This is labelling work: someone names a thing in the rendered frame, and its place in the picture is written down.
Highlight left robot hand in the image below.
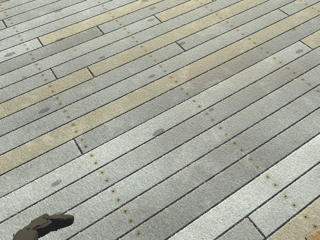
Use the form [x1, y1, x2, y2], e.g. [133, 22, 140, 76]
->
[12, 213, 74, 240]

